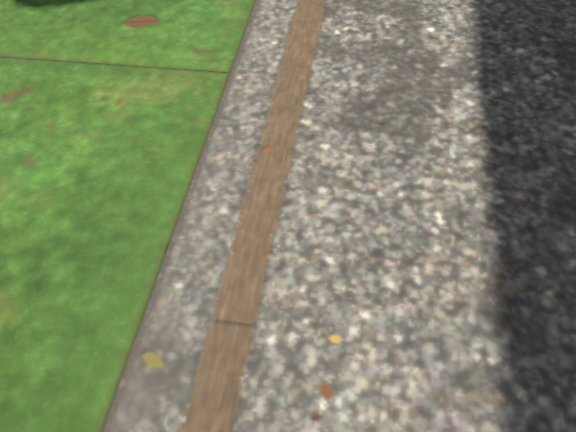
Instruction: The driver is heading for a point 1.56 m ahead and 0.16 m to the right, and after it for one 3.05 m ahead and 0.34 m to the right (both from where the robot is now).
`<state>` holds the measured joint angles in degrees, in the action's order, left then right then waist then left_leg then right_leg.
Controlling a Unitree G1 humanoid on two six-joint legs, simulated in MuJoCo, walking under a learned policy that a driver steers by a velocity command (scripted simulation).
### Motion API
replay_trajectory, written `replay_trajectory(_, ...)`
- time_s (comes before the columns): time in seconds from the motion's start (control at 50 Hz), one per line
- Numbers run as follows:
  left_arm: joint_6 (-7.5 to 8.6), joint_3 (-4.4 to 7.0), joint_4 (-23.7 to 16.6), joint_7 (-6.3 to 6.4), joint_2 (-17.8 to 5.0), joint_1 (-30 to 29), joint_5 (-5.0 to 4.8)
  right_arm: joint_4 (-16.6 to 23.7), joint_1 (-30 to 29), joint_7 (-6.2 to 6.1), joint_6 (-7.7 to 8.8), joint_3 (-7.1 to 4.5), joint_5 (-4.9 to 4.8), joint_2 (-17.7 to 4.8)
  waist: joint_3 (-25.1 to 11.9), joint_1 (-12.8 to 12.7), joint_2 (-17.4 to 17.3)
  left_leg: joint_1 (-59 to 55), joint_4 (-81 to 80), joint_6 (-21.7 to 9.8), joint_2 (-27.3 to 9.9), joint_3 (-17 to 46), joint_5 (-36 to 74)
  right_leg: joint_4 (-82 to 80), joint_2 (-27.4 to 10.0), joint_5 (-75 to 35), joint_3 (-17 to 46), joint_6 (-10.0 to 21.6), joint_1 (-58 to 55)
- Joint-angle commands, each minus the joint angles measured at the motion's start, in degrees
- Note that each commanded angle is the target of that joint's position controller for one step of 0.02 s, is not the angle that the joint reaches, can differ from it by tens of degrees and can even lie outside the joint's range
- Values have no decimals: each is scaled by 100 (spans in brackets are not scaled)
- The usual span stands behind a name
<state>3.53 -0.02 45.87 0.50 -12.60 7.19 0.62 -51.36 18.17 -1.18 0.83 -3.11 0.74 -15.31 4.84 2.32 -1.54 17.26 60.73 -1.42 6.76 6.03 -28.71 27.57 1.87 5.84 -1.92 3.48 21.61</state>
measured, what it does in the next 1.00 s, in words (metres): steps on the spot: left foot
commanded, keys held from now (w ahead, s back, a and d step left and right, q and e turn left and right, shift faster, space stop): no key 0.74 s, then w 0.26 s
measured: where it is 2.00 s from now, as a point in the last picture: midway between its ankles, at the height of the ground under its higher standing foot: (323, 352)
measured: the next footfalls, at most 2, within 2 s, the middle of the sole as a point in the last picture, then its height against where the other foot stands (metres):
left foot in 0.24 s outside the picture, level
left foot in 1.52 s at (286, 400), level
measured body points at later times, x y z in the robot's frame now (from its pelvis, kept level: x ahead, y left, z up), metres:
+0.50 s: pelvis +0.03 +0.01 +0.01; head +0.03 +0.01 +0.46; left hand +0.05 +0.25 -0.14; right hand +0.05 -0.23 -0.14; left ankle +0.01 +0.12 -0.73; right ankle +0.10 -0.08 -0.73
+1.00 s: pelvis +0.10 +0.00 +0.00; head +0.09 -0.02 +0.45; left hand +0.13 +0.24 -0.14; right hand +0.02 -0.23 -0.16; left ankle +0.01 +0.12 -0.73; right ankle +0.11 -0.09 -0.72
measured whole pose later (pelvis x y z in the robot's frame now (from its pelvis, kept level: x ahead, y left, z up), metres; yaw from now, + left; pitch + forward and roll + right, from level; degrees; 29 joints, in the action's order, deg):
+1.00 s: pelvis +0.10 +0.00 +0.00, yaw +0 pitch +0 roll +1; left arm 2.1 1.6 60.4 -0.5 -10.6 16.4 1.4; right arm -65.2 25.5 -1.8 2.0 -2.0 1.1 -10.8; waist -1.1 1.4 -1.4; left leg 2.0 22.7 -1.9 1.4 2.8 -20.5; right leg 36.9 0.6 20.8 -3.6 4.3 18.3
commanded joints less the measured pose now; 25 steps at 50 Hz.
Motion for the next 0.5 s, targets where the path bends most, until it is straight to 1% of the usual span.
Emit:
replay_trajectory(0.02, 0, 75, -51, 39, -493, 324, 21, -52, 785, 63, -208, -40, 75, -274, -909, 52, 806, -104, -196, 205, -354, -49, 325, -1037, -1392, -2941, 1201, 775, -819)
replay_trajectory(0.06, -1, 82, 59, 32, -561, 339, 55, -149, 791, 51, -294, 4, 37, -186, -985, 108, 843, -398, -867, 239, -358, -212, 310, -1116, -1258, -2383, 1007, 723, -672)
replay_trajectory(0.08, -16, 91, 112, 34, -607, 375, 62, -175, 676, 32, -328, 25, 39, -166, -963, 72, 872, -434, -1223, 241, -390, -289, 264, -1183, -1245, -1840, 1029, 728, -652)
replay_trajectory(0.12, -85, 126, 208, 36, -711, 482, 66, -201, 387, -7, -388, 60, 50, -172, -883, -54, 973, -514, -1796, 203, -459, -406, 354, -1348, -1228, -435, 1169, 725, -571)
replay_trajectory(0.16, -186, 169, 272, 38, -800, 509, 60, -240, 203, -15, -404, 79, 32, -214, -748, -115, 1033, -632, -2251, 142, -475, -492, 593, -1533, -1213, 978, 1349, 693, -386)
replay_trajectory(0.2, -294, 190, 316, 56, -817, 438, 16, -380, 276, -20, -360, 117, 34, -144, -575, -10, 903, -1047, -3016, 22, -458, -630, 1094, -1563, -1164, 1827, 1400, 546, -31)
replay_trajectory(0.22, -330, 182, 360, 68, -773, 509, 0, -439, 290, -32, -318, 135, 51, -135, -456, 0, 778, -1283, -3458, -78, -488, -557, 1283, -1582, -1127, 2172, 1420, 381, 215)
replay_trajectory(0.24, -346, 172, 415, 66, -699, 622, -4, -440, 247, -48, -261, 155, 99, -195, -316, -21, 560, -1377, -3872, -184, -734, -192, 1418, -1555, -1074, 2347, 1426, 144, 395)
replay_trajectory(0.26, -354, 160, 423, 51, -597, 728, -47, -418, 190, -72, -192, 144, 138, -402, -229, -139, 167, -1140, -4258, -340, -1241, 490, 996, -1313, -838, 2142, 1221, -76, 384)
replay_trajectory(0.28, -369, 161, 466, 33, -492, 730, -95, -480, -49, -58, -143, 170, 47, -385, 71, -332, -351, -53, -4548, -453, -1439, 774, 357, -1073, -420, 1436, 708, -160, -254)
replay_trajectory(0.3, -364, 147, 585, 11, -434, 767, -62, -509, -204, -49, -72, 231, 22, -201, 19, -404, -444, 444, -4817, -376, -1468, 819, 134, -786, -381, 776, 643, -159, -1049)
replay_trajectory(0.32, -347, 139, 704, 2, -378, 923, -29, -548, -303, -52, -16, 241, 3, -192, -36, -492, -486, 580, -4866, -259, -1384, 703, 200, -729, -421, 490, 650, -133, -1420)
replay_trajectory(0.34, -328, 145, 804, -1, -424, 1028, -11, -576, -325, -64, 8, 226, -18, -244, -92, -517, -451, 516, -4839, -179, -1264, 572, 370, -721, -483, 400, 687, -109, -1548)
replay_trajectory(0.36, -312, 165, 874, -2, -510, 1054, 10, -619, -278, -78, 24, 228, -35, -233, -92, -495, -338, 360, -4749, -154, -1187, 463, 621, -751, -541, 390, 753, -70, -1480)
replay_trajectory(0.38, -294, 157, 938, 1, -502, 1068, 16, -674, -194, -81, 27, 227, -44, -213, -96, -454, -214, 149, -4636, -165, -1132, 375, 865, -811, -584, 419, 805, -44, -1335)
replay_trajectory(0.42, -283, 138, 1043, 19, -457, 1028, -3, -780, -16, -80, 8, 238, -38, -120, -76, -359, -7, -141, -4481, -212, -1088, 282, 1118, -917, -606, 543, 845, -47, -1085)
replay_trajectory(0.5, -291, 111, 1221, 56, -377, 1008, -9, -928, 135, -87, -8, 250, -24, -62, -86, -290, 154, -295, -4385, -251, -1076, 226, 1300, -974, -610, 549, 857, -73, -1019)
